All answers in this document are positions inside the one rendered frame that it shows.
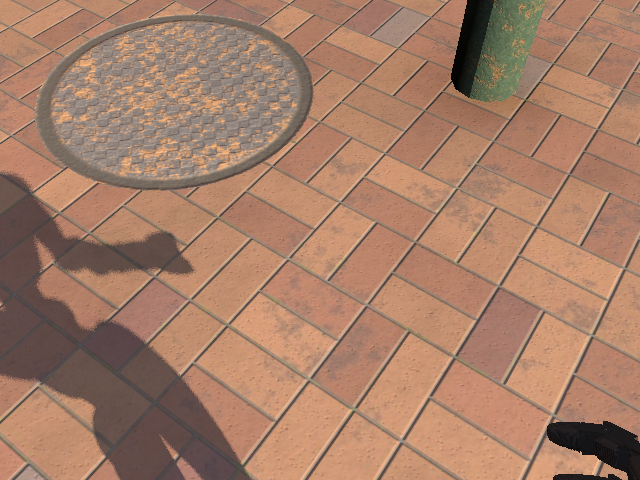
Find robot right hand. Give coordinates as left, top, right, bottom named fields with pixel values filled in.
left=547, top=421, right=640, bottom=480

